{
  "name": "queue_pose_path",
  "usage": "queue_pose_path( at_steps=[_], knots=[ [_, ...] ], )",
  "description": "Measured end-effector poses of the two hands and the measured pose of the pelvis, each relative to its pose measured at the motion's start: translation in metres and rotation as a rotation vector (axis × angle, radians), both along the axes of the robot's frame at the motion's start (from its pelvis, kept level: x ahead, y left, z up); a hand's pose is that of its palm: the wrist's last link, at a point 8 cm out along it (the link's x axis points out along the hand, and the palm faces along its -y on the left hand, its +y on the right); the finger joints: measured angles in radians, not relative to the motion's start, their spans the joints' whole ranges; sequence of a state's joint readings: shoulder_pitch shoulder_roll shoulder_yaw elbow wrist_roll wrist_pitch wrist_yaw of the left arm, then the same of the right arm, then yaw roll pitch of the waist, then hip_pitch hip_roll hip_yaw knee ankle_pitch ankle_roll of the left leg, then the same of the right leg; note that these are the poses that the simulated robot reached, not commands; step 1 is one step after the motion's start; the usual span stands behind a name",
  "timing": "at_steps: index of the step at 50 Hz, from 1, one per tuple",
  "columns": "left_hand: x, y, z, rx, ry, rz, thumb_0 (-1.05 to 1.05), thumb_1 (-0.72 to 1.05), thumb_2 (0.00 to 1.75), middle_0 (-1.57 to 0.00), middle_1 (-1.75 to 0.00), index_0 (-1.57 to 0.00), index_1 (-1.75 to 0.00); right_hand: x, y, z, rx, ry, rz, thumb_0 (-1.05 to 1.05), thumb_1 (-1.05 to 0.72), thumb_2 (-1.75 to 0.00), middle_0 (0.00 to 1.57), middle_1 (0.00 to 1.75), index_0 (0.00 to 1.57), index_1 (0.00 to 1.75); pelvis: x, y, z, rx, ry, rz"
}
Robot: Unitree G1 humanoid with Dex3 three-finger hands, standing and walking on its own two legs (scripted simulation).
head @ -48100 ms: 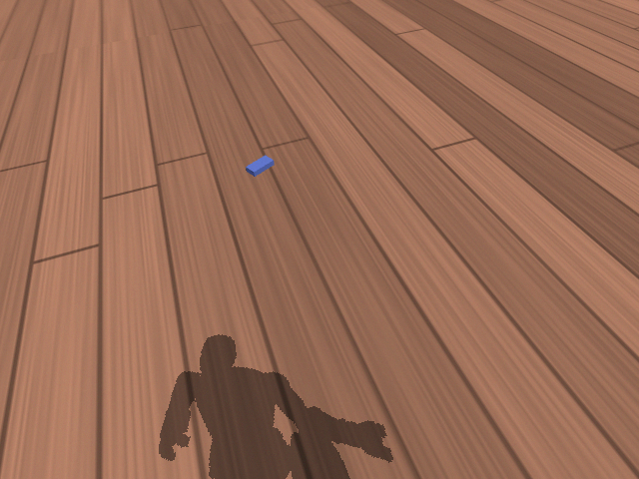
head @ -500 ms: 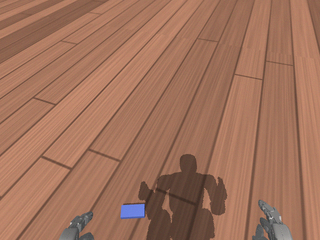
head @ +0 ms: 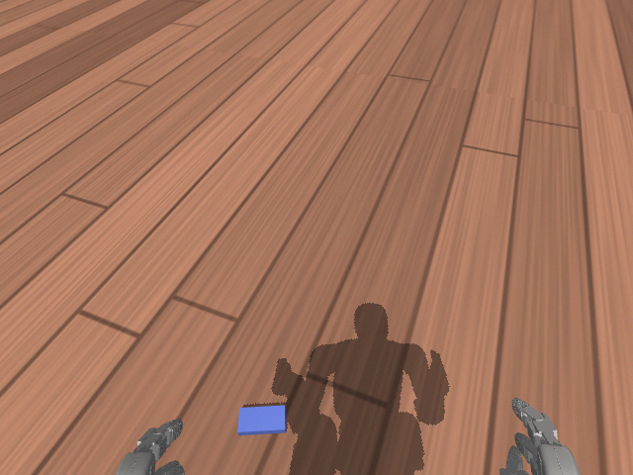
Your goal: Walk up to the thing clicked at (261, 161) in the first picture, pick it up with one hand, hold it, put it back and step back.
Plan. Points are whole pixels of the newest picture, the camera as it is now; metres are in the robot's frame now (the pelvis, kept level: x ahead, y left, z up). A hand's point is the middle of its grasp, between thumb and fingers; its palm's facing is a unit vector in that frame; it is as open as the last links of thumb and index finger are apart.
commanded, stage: home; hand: left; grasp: from above
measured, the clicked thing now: (262, 420) +0.44 +0.20 -0.70
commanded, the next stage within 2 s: stand in 0.24 s
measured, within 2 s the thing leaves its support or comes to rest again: neither
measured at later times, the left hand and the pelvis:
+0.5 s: hand out of the picture +0.15 +0.21 -0.09, palm faces +0.01 -0.95 -0.31, open 7.4 cm; pelvis -0.01 +0.00 +0.02, yaw +1 degrees
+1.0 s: hand out of the picture +0.02 +0.24 -0.10, palm faces +0.06 -0.95 -0.32, open 7.4 cm; pelvis -0.01 +0.01 +0.06, yaw +2 degrees
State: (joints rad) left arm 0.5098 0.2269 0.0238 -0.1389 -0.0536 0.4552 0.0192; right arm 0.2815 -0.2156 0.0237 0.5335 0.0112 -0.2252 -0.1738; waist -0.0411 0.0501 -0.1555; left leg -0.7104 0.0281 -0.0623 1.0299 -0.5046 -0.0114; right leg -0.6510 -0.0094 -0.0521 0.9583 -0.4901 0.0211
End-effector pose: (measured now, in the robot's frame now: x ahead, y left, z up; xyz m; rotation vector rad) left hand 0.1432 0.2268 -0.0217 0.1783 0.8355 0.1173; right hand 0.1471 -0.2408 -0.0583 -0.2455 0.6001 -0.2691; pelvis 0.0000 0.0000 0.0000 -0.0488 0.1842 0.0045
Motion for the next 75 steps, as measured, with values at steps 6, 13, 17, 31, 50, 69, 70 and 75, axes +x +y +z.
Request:
queue_pose_path(
  at_steps=[6, 13, 17, 31, 50, 69, 70, 75],
  knots=[
    [0.001, 0.0, 0.001, 0.0, -0.003, 0.002, 0.01, 0.91, 0.89, -0.2, -0.3, -0.2, -0.3, 0.001, -0.001, 0.0, 0.001, 0.0, 0.001, 0.01, -0.9, -0.9, 0.2, 0.3, 0.2, 0.3, 0.001, -0.001, 0.0, 0.0, -0.001, 0.0],
    [0.0, -0.002, 0.0, -0.002, -0.001, 0.004, 0.01, 0.91, 0.89, -0.2, -0.3, -0.2, -0.3, 0.0, -0.003, 0.0, 0.001, 0.002, 0.0, 0.01, -0.9, -0.9, 0.2, 0.3, 0.2, 0.3, 0.0, -0.002, 0.0, 0.002, -0.001, 0.001],
    [0.0, -0.003, 0.001, -0.003, -0.005, 0.004, 0.01, 0.91, 0.89, -0.2, -0.3, -0.2, -0.3, 0.0, -0.004, 0.0, 0.001, 0.003, 0.001, 0.01, -0.9, -0.9, 0.2, 0.3, 0.2, 0.3, -0.001, -0.003, 0.0, 0.001, -0.002, 0.002],
    [-0.049, 0.054, -0.046, 0.128, 0.197, 0.063, 0.01, 0.91, 0.89, -0.21, -0.3, -0.2, -0.3, -0.044, -0.027, -0.014, -0.002, 0.463, 0.082, 0.01, -0.9, -0.9, 0.21, 0.3, 0.2, 0.3, -0.008, 0.004, 0.034, 0.045, -0.17, 0.012],
    [-0.132, 0.056, -0.044, 0.095, 0.449, 0.153, 0.01, 0.91, 0.89, -0.21, -0.3, -0.2, -0.3, -0.081, -0.019, -0.008, 0.06, 0.611, 0.021, 0.01, -0.91, -0.9, 0.2, 0.3, 0.2, 0.3, -0.01, 0.006, 0.062, 0.047, -0.255, 0.034],
    [-0.127, 0.053, -0.037, 0.111, 0.456, 0.153, 0.0, 0.91, 0.89, -0.21, -0.3, -0.2, -0.3, -0.094, -0.043, -0.005, 0.047, 0.659, 0.0, 0.0, -0.91, -0.9, 0.2, 0.3, 0.2, 0.3, -0.011, -0.006, 0.067, 0.048, -0.256, 0.037],
    [-0.126, 0.053, -0.037, 0.111, 0.455, 0.152, 0.0, 0.91, 0.89, -0.21, -0.3, -0.2, -0.3, -0.094, -0.044, -0.005, 0.047, 0.661, 0.0, 0.0, -0.91, -0.9, 0.2, 0.3, 0.2, 0.3, -0.011, -0.006, 0.067, 0.048, -0.256, 0.037],
    [-0.118, 0.05, -0.036, 0.109, 0.451, 0.146, 0.0, 0.91, 0.89, -0.21, -0.3, -0.2, -0.3, -0.092, -0.047, -0.005, 0.044, 0.666, 0.002, 0.0, -0.91, -0.9, 0.2, 0.3, 0.2, 0.3, -0.009, -0.009, 0.068, 0.049, -0.252, 0.036]
  ],
)
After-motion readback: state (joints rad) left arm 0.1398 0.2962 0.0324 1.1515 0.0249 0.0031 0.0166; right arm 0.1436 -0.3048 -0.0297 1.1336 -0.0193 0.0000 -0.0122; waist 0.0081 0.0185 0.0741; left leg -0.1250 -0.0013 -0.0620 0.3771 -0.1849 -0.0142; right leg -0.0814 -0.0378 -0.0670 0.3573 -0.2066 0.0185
